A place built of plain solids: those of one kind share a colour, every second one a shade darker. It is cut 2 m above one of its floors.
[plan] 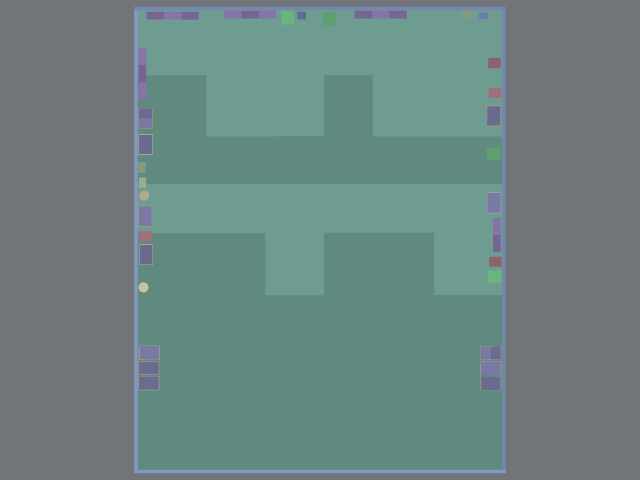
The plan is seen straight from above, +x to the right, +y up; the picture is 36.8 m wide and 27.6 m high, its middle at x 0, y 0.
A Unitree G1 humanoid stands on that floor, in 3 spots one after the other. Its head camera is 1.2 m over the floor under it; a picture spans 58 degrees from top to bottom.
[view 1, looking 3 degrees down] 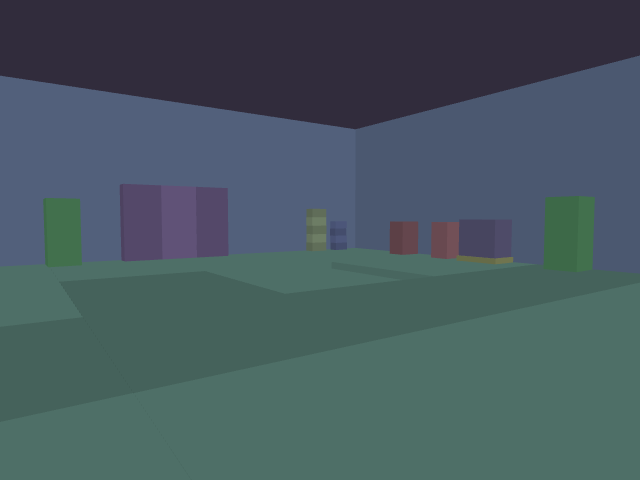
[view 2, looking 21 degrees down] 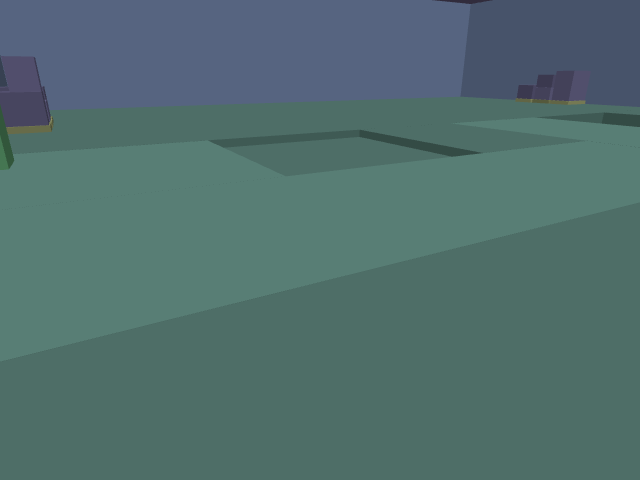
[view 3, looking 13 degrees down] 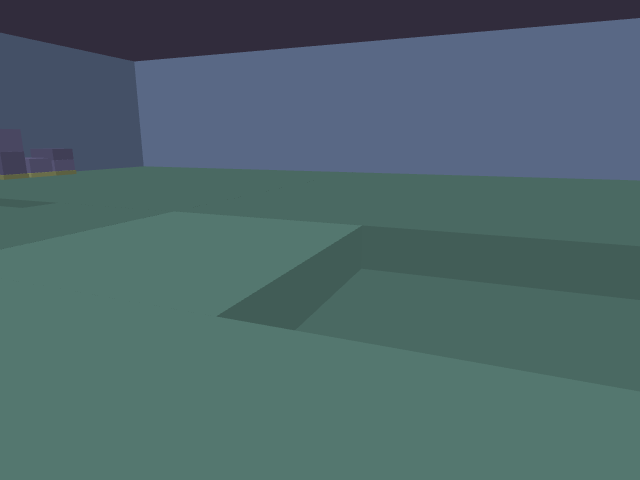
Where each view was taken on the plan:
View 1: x -0.39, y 0.10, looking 55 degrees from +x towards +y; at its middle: crate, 15.46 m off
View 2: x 8.79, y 5.31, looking -119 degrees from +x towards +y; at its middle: floor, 3.35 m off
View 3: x -4.87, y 2.74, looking -68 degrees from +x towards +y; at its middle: floor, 5.34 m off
